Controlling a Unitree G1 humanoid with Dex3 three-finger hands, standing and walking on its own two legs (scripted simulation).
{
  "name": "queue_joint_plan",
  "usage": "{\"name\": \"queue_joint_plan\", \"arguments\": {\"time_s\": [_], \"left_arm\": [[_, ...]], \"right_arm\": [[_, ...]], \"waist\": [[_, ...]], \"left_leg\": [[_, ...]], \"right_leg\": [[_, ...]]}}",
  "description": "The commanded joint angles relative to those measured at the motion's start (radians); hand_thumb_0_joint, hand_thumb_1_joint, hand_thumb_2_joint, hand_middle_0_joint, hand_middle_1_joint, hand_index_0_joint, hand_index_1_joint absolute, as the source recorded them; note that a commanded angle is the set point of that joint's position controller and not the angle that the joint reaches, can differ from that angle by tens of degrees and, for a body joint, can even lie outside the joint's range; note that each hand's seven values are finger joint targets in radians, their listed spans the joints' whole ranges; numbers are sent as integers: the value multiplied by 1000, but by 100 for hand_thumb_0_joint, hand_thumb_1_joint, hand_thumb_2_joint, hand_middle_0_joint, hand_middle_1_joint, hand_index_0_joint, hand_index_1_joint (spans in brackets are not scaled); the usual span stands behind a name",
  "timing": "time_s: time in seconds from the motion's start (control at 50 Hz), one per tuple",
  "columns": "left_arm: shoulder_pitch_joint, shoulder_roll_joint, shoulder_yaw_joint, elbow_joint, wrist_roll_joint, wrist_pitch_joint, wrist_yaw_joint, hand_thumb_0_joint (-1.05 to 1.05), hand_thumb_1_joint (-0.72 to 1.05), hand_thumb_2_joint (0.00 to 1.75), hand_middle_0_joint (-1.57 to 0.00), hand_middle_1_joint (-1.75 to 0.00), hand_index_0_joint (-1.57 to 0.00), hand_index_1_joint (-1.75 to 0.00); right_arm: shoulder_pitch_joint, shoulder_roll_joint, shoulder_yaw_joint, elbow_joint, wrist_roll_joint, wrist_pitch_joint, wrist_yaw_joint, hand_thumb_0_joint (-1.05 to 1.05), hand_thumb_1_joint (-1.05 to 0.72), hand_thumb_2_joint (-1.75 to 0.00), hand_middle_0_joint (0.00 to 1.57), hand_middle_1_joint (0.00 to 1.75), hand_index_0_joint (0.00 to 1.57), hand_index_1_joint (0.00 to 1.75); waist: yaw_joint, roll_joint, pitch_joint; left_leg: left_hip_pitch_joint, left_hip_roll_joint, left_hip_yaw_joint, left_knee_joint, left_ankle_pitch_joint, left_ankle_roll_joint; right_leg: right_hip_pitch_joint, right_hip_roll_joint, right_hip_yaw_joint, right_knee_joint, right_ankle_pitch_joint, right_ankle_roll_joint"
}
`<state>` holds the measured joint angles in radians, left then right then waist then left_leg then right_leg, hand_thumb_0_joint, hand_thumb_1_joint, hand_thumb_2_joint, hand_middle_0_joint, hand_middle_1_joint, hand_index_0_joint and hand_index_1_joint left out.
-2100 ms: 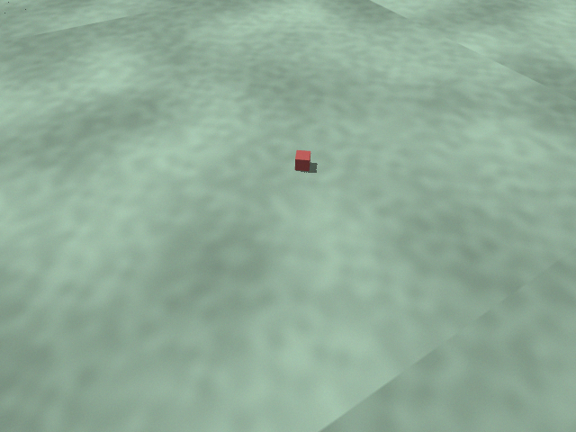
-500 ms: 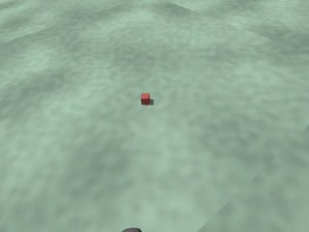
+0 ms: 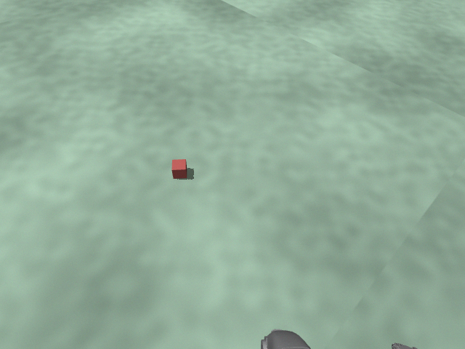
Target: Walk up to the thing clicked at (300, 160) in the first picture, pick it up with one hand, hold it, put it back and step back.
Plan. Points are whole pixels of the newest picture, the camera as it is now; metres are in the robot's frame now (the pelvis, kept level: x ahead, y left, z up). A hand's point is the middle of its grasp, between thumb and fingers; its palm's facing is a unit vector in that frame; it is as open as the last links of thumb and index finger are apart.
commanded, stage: walk up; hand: left
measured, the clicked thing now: (179, 168) +1.08 +0.26 -0.73
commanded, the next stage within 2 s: none
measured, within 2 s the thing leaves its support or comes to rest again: neither
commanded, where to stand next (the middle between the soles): +0.71 +0.02 m, yaw -1 degrees
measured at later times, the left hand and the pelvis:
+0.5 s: hand (114, 284) +0.26 +0.24 -0.12, palm faces -0.03 -0.92 -0.40, open 7.4 cm; pelvis +0.22 -0.03 +0.00, yaw +0 degrees
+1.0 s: hand (124, 195) +0.49 +0.28 -0.14, palm faces -0.08 -0.93 -0.37, open 7.4 cm; pelvis +0.42 +0.01 +0.00, yaw +0 degrees
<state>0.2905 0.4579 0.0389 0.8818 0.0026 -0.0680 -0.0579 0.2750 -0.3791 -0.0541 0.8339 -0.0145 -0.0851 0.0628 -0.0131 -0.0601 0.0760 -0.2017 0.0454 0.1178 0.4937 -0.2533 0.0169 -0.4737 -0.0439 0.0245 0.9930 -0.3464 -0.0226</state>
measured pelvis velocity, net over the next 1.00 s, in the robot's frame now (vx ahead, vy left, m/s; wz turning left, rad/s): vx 0.42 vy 0.01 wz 0.00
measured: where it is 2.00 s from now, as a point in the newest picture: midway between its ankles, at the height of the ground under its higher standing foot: (221, 243)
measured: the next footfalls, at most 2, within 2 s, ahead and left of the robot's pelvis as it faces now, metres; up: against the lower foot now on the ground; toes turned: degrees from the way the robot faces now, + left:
right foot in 0.20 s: +0.25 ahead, -0.15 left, +0.00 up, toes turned -5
left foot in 0.64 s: +0.43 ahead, +0.13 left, +0.00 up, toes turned +5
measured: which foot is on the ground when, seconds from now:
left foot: down 0.00-0.22, up 0.24-0.62, down 0.64-1.00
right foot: up 0.00-0.18, down 0.20-0.66, up 0.68-1.00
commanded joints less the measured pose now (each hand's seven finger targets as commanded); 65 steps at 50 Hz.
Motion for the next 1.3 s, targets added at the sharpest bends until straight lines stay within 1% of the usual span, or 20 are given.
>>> {"name": "queue_joint_plan", "arguments": {"time_s": [0.0,0.1,0.16,0.18,0.2,0.22,0.32,0.5,0.6,0.62,0.64,0.66,0.74,0.86,1.0,1.02,1.06,1.08,1.18,1.28], "left_arm": [[-37,139,54,-89,3,-11,-15,0,90,90,-20,-30,-20,-30],[-64,138,72,-73,4,-15,-24,0,90,90,-20,-30,-20,-30],[74,192,103,-28,8,-26,-6,0,90,90,-20,-30,-20,-30],[188,268,131,-20,14,-36,9,0,90,90,-20,-30,-20,-30],[202,347,136,-38,-1,-42,17,0,90,90,-20,-30,-20,-30],[134,332,124,-56,-13,-38,21,0,90,90,-20,-30,-20,-30],[-14,225,88,-93,-5,-46,28,0,90,90,-20,-30,-20,-30],[44,244,95,-106,2,-52,26,0,90,90,-20,-30,-20,-30],[38,204,64,-106,7,-39,31,0,90,90,-20,-30,-20,-30],[87,134,42,-116,-2,-35,33,0,90,90,-20,-30,-20,-30],[101,124,43,-114,-18,-30,38,0,90,90,-20,-30,-20,-30],[47,207,55,-96,-4,-26,53,0,90,90,-20,-30,-20,-30],[113,183,54,-32,-16,-14,34,0,90,90,-20,-30,-20,-30],[16,150,60,-64,7,-5,1,0,90,90,-20,-30,-20,-30],[54,143,76,-32,10,-31,10,0,90,90,-20,-30,-20,-30],[137,176,91,-13,10,-39,21,0,90,90,-20,-30,-20,-30],[206,333,125,-28,7,-48,38,0,90,90,-20,-30,-20,-30],[143,310,115,-48,-6,-43,38,0,90,90,-20,-30,-20,-30],[35,226,87,-80,0,-44,40,0,90,90,-20,-30,-20,-30],[51,240,95,-103,10,-43,35,0,90,90,-20,-30,-20,-30]], "right_arm": [[40,-298,-83,-71,7,-27,-21,0,-90,-90,20,30,20,30],[4,-305,-79,-92,14,-17,-16,0,-90,-90,20,30,20,30],[35,-248,-52,-95,9,-8,-18,0,-90,-90,20,30,20,30],[82,-191,-30,-104,10,-11,-19,0,-90,-90,20,30,20,30],[93,-215,-34,-109,18,-6,-22,0,-90,-90,20,30,20,30],[34,-291,-54,-84,5,6,-34,0,-90,-90,20,30,20,30],[122,-247,-57,0,10,26,-9,0,-90,-90,20,30,20,30],[-73,-210,-64,-57,-8,12,22,0,-90,-90,20,30,20,30],[113,-254,-89,1,-9,-3,7,0,-90,-90,20,30,20,30],[221,-333,-113,15,-21,-11,-7,0,-90,-90,20,30,20,30],[226,-405,-127,-14,-8,-15,-14,0,-90,-90,20,30,20,30],[192,-401,-132,-19,21,-9,-16,0,-90,-90,20,30,20,30],[40,-288,-73,-52,23,-13,-31,0,-90,-90,20,30,20,30],[60,-309,-77,-76,13,-17,-25,0,-90,-90,20,30,20,30],[15,-273,-63,-107,16,9,-21,0,-90,-90,20,30,20,30],[34,-229,-44,-112,18,9,-21,0,-90,-90,20,30,20,30],[59,-213,-32,-123,15,15,-28,0,-90,-90,20,30,20,30],[33,-272,-52,-95,4,28,-37,0,-90,-90,20,30,20,30],[106,-241,-56,-16,5,36,-11,0,-90,-90,20,30,20,30],[17,-221,-61,-38,-10,34,11,0,-90,-90,20,30,20,30]], "waist": [[-18,229,0],[14,173,-30],[102,-2,-110],[149,-202,-179],[137,-232,-188],[125,-88,-133],[17,-98,-18],[62,-54,-19],[-63,73,-102],[-103,294,-176],[-90,383,-161],[-87,230,-145],[16,219,-10],[-12,224,2],[48,115,-57],[95,8,-115],[120,-189,-137],[94,-61,-73],[27,-100,-24],[52,-106,-21]], "left_leg": [[72,235,-173,-237,199,225],[-52,200,-122,-154,54,167],[-205,121,-55,181,105,109],[-330,26,1,509,14,63],[-495,-67,-45,681,-262,29],[-493,9,-151,754,-266,24],[-339,63,-157,561,-53,7],[-240,57,-87,153,73,-10],[160,-24,-49,41,14,45],[301,143,-305,-91,-152,109],[395,371,-757,-235,-193,218],[314,403,-763,-210,-123,281],[15,235,-302,-201,139,180],[11,226,-252,-242,18,229],[-111,156,-148,11,76,141],[-161,100,-100,199,93,109],[-485,-66,-69,618,-294,34],[-480,7,-161,672,-291,26],[-338,51,-139,487,-102,6],[-281,56,-99,258,-25,-21]], "right_leg": [[-86,-63,-31,-191,89,15],[170,-6,-102,-380,223,-5],[515,29,-84,-443,117,-43],[641,-148,193,-572,-80,-97],[678,-395,662,-750,-155,-218],[548,-421,697,-747,-196,-283],[255,-206,194,-756,8,-187],[257,-219,85,-706,69,-189],[118,-143,-15,-336,301,-117],[1,-53,-84,-1,243,-62],[-248,100,-83,153,-157,-23],[-244,26,31,234,-190,-36],[-77,-62,37,76,-5,-22],[-51,-70,-43,-189,64,16],[323,32,-113,-478,198,-9],[466,17,-62,-531,146,-33],[592,-397,627,-754,-160,-231],[469,-419,627,-746,-210,-273],[270,-210,180,-727,21,-189],[231,-206,125,-725,-73,-201]]}}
